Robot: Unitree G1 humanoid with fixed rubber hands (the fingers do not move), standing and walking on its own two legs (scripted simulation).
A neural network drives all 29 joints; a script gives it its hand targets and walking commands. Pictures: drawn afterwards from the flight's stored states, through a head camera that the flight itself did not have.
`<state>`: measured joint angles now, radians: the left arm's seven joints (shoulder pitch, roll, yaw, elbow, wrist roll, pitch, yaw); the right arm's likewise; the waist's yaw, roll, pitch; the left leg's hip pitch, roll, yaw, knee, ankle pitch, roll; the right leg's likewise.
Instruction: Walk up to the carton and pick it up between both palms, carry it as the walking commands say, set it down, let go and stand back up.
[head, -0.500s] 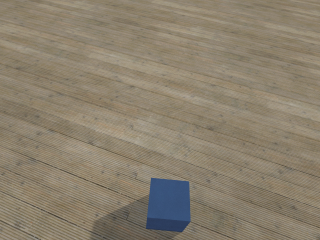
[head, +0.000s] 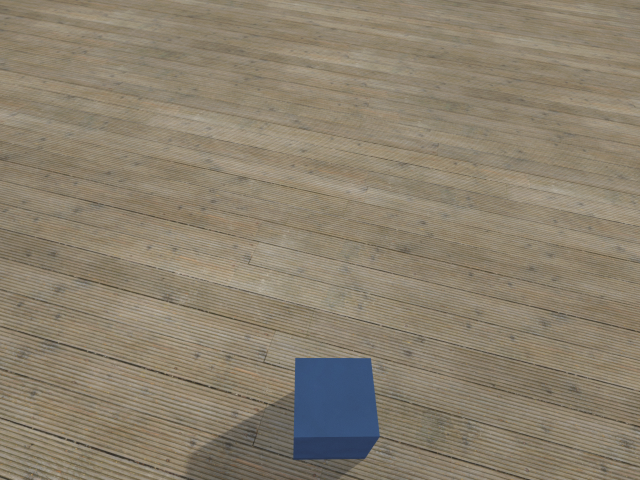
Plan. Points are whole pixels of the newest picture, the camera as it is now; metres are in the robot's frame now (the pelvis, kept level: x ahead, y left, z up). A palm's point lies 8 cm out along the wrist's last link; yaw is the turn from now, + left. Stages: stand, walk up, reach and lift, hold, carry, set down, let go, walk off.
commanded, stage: walk up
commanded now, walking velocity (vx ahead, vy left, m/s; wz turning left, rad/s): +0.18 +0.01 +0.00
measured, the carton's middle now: (331, 410) +0.41 -0.07 -0.66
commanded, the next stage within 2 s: stand in 0.50 s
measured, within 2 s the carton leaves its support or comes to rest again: neither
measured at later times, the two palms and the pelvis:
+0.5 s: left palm out of the picture +0.00 +0.14 -0.15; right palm out of the picture -0.01 -0.28 -0.16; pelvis +0.02 -0.07 -0.01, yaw +0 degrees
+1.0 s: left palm (204, 470) +0.17 +0.16 -0.14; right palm (512, 466) +0.17 -0.28 -0.14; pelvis +0.01 -0.06 -0.03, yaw +1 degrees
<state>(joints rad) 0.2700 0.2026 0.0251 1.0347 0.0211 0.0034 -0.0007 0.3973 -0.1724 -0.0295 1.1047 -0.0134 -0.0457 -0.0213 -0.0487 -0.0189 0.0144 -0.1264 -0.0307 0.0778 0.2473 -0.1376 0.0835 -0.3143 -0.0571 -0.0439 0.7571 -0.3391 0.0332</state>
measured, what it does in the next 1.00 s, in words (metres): steps on the spot: right foot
